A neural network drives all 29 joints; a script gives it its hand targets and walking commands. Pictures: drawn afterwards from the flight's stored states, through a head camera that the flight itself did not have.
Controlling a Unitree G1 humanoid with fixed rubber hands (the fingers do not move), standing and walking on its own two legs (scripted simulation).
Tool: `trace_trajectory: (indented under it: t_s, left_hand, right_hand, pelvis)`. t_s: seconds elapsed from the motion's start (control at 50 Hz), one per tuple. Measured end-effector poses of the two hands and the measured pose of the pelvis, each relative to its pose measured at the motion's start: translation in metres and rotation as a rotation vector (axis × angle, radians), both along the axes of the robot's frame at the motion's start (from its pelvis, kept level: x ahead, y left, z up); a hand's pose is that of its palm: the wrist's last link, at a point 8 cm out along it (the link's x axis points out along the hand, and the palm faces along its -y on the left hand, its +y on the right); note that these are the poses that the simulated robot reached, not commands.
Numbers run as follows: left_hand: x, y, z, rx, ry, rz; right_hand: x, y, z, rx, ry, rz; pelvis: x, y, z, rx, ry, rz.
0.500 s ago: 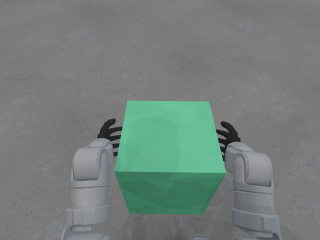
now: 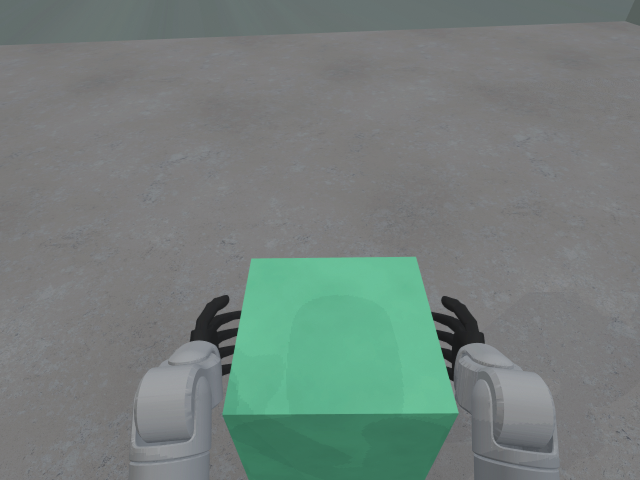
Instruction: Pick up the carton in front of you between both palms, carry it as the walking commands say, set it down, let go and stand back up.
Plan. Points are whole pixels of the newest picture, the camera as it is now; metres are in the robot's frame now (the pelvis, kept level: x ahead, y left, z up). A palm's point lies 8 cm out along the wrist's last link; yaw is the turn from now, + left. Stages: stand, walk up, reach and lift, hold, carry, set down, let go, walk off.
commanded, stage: carry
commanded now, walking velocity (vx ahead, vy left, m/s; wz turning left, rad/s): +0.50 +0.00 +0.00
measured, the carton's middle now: (334, 380) +0.27 +0.00 +0.01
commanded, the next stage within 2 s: none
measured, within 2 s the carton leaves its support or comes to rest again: neither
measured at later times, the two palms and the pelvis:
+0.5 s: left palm (238, 207) +0.55 +0.17 +0.08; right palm (411, 210) +0.54 -0.13 +0.09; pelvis +0.28 +0.03 +0.00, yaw -2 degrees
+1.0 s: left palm (244, 187) +0.65 +0.18 +0.06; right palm (395, 185) +0.66 -0.12 +0.06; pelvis +0.40 +0.02 -0.02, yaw +1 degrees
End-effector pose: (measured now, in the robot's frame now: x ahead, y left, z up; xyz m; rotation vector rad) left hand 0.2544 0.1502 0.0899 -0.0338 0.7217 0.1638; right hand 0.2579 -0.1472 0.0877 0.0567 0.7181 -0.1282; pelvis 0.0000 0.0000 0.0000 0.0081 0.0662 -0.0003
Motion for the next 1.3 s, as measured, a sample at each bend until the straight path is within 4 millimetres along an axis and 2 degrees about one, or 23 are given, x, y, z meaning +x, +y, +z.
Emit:
trace_trajectory:
  t_s: [0.1, 0.18, 0.26, 0.32, 0.42, 0.5, 0.58, 0.64, 0.78, 0.9, 1.06, 1.3]
  left_hand:
    - [0.070, 0.014, -0.004, -0.013, -0.034, -0.014]
    - [0.133, 0.029, -0.024, -0.037, -0.037, -0.027]
    - [0.177, 0.033, -0.036, -0.041, 0.057, -0.052]
    - [0.207, 0.030, -0.034, -0.039, 0.078, -0.074]
    - [0.259, 0.025, -0.020, -0.039, 0.025, -0.078]
    - [0.300, 0.019, -0.007, -0.027, -0.039, -0.053]
    - [0.340, 0.008, -0.003, 0.007, -0.077, -0.034]
    - [0.363, 0.004, -0.007, 0.022, -0.031, -0.033]
    - [0.393, 0.009, -0.016, 0.004, 0.005, -0.013]
    - [0.403, 0.018, -0.022, -0.006, -0.004, 0.004]
    - [0.397, 0.031, -0.039, 0.004, 0.014, 0.005]
    - [0.378, 0.036, -0.058, 0.038, -0.007, -0.027]
  right_hand:
    - [0.065, 0.014, -0.001, -0.016, -0.034, -0.013]
    - [0.123, 0.029, -0.014, -0.043, -0.036, -0.024]
    - [0.158, 0.033, -0.026, -0.046, 0.057, -0.052]
    - [0.182, 0.030, -0.024, -0.046, 0.079, -0.075]
    - [0.235, 0.025, -0.009, -0.048, 0.026, -0.078]
    - [0.282, 0.018, 0.001, -0.034, -0.037, -0.056]
    - [0.329, 0.007, -0.004, 0.003, -0.076, -0.040]
    - [0.352, 0.004, -0.014, 0.023, -0.030, -0.043]
    - [0.388, 0.008, -0.018, 0.005, 0.007, -0.025]
    - [0.404, 0.017, -0.019, -0.013, -0.003, -0.002]
    - [0.401, 0.030, -0.035, -0.038, 0.014, 0.027]
    - [0.379, 0.035, -0.055, -0.067, -0.007, 0.040]
  pelvis:
    - [0.069, 0.016, -0.010, -0.010, -0.007, -0.007]
    - [0.125, 0.033, -0.028, 0.007, -0.017, -0.033]
    - [0.164, 0.044, -0.017, -0.009, -0.003, -0.053]
    - [0.192, 0.047, -0.007, -0.022, 0.003, -0.054]
    - [0.241, 0.042, 0.001, -0.032, 0.007, -0.042]
    - [0.284, 0.030, -0.004, -0.017, -0.006, -0.036]
    - [0.329, 0.017, -0.018, -0.013, -0.023, -0.025]
    - [0.349, 0.013, -0.017, -0.028, -0.018, -0.010]
    - [0.381, 0.012, -0.015, -0.028, -0.003, 0.003]
    - [0.394, 0.016, -0.016, -0.023, 0.010, 0.011]
    - [0.396, 0.025, -0.019, -0.024, 0.001, 0.020]
    - [0.377, 0.032, -0.022, -0.022, -0.032, 0.020]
